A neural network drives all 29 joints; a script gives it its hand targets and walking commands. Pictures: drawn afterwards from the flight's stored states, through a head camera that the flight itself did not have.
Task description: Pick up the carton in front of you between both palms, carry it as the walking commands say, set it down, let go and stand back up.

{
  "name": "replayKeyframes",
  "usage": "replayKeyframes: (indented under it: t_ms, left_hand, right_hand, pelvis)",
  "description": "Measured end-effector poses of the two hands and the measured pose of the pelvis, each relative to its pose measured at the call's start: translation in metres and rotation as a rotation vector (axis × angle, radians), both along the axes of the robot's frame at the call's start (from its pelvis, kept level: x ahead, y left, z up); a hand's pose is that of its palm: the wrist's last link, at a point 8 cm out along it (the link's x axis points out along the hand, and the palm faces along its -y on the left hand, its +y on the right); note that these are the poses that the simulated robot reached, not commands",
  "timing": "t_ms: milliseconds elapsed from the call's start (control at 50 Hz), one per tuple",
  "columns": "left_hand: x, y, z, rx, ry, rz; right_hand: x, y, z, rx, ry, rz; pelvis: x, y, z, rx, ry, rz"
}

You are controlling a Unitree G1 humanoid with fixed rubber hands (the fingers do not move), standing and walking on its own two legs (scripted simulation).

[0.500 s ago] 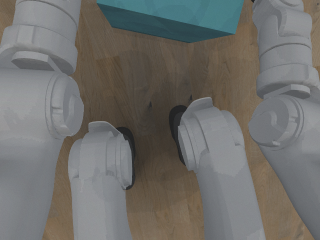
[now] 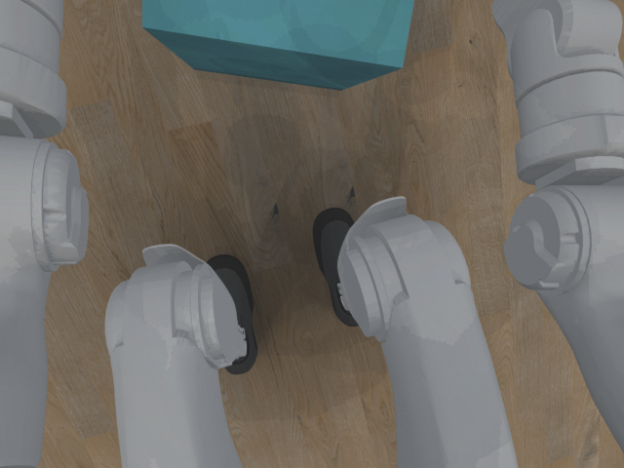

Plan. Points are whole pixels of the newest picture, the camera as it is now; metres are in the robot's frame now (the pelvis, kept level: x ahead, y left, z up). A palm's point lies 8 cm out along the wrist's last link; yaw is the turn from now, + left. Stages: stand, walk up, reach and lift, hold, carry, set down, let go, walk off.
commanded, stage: set down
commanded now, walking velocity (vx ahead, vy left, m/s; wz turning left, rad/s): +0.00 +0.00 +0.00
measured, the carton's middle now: out of the picture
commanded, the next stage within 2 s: let go in 0.84 s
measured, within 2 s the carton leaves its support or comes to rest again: neither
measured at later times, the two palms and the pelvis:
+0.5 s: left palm out of the picture +0.63 +0.12 +0.03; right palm out of the picture +0.53 -0.26 +0.03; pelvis +0.01 +0.00 +0.13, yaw +0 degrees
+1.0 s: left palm out of the picture +0.61 +0.13 +0.17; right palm out of the picture +0.52 -0.26 +0.17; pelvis +0.04 +0.00 +0.27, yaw +2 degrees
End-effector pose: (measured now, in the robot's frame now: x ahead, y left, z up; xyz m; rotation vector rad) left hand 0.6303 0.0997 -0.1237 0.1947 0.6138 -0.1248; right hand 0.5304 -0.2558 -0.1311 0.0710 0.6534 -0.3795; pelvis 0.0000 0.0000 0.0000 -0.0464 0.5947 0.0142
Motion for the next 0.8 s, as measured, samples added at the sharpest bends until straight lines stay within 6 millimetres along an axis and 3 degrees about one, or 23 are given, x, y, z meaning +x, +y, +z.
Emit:
replayKeyframes:
  t_ms: [180, 340, 500, 800]
  left_hand:
    - [0.0, 0.006, 0.072, -0.004, 0.052, 0.022]
    - [0.002, 0.019, 0.115, -0.007, 0.045, 0.018]
    - [0.005, 0.019, 0.157, -0.01, 0.041, 0.002]
    - [0.003, 0.024, 0.254, -0.012, 0.049, 0.01]
  right_hand:
    - [-0.005, -0.001, 0.071, -0.006, 0.008, -0.005]
    - [0.0, 0.0, 0.118, -0.017, 0.003, -0.004]
    - [0.001, -0.003, 0.164, -0.023, 0.004, -0.006]
    - [-0.005, -0.008, 0.259, -0.012, -0.008, -0.002]
  pelvis:
    - [-0.001, 0.0, 0.051, 0.019, 0.098, -0.013]
    - [0.003, 0.002, 0.09, 0.02, 0.177, -0.009]
    - [0.013, 0.005, 0.132, 0.014, 0.221, -0.006]
    - [0.029, 0.005, 0.219, 0.027, 0.233, -0.01]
